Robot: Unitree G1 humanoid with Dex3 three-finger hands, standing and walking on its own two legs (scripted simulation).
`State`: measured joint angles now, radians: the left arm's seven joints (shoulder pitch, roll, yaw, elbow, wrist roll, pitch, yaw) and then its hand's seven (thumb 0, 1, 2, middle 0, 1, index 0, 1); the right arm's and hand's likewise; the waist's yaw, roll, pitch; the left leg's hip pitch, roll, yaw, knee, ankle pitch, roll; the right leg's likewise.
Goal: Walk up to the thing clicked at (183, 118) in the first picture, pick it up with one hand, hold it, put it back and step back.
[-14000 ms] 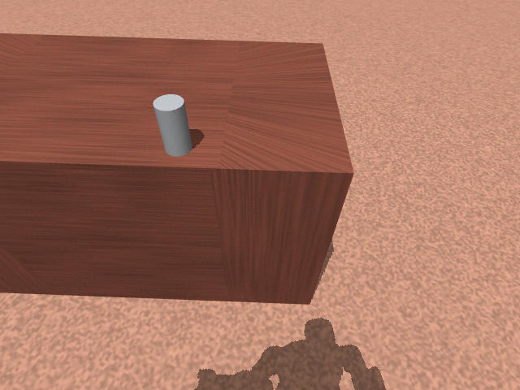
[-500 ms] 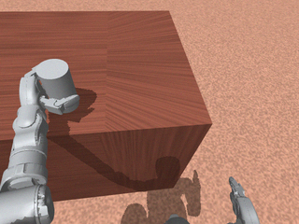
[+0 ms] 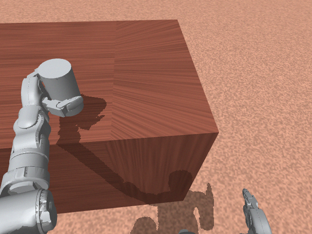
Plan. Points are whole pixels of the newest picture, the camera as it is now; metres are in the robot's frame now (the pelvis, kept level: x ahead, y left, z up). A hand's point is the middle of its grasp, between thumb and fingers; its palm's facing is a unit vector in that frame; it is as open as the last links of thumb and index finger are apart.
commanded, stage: settle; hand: left
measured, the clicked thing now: (63, 89) +0.45 +0.20 +0.15
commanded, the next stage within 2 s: lift in 0.16 s
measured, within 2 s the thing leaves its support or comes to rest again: neither
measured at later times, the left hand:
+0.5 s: hand (57, 83) +0.44 +0.20 +0.17, palm faces +0.15 -0.99 +0.00, open 10.0 cm
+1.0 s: hand (37, 77) +0.38 +0.19 +0.24, palm faces +0.14 -0.99 -0.02, open 10.0 cm
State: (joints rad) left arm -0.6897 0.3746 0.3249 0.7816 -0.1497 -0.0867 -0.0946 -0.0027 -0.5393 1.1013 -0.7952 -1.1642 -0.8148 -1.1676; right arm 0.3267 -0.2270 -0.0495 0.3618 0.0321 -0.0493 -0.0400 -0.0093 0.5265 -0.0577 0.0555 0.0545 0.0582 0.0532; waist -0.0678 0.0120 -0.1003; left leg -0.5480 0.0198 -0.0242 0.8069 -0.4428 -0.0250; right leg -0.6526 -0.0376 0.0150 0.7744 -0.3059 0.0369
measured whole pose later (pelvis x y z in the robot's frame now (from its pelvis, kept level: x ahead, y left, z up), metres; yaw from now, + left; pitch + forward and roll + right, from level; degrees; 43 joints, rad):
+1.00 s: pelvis +0.01 +0.00 +0.02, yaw +1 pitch +3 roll +0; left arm -0.48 0.30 0.30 0.15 -0.20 0.39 -0.09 0.00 -0.54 1.11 -0.79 -1.17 -0.81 -1.18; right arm 0.34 -0.23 -0.08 0.45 0.05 -0.14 -0.04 -0.01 0.55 -0.05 0.06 0.05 0.06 0.05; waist 0.01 0.06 -0.10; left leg -0.31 0.01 -0.03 0.65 -0.39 -0.02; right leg -0.41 -0.05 0.00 0.65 -0.28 0.04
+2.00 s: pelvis -0.01 +0.00 +0.02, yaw +1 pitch +0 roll +0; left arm -0.52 0.30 0.32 -0.13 -0.26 0.74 -0.07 0.00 -0.52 1.08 -0.80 -1.14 -0.82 -1.15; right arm 0.27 -0.23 -0.12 0.66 0.07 -0.26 -0.01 -0.01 0.53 -0.05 0.05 0.05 0.06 0.05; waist 0.04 0.08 -0.12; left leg -0.26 0.00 -0.04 0.61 -0.35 -0.02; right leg -0.36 -0.06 0.00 0.60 -0.24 0.04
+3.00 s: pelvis -0.02 +0.00 +0.02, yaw +1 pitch +0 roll +0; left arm -0.57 0.33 0.32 -0.13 -0.27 0.83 -0.08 0.00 -0.52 1.09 -0.79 -1.16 -0.81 -1.16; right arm 0.26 -0.24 -0.11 0.68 0.08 -0.29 -0.01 -0.01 0.54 -0.05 0.05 0.05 0.05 0.05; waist 0.05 0.09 -0.13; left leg -0.27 0.00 -0.04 0.62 -0.34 -0.02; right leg -0.37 -0.06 0.00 0.61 -0.23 0.04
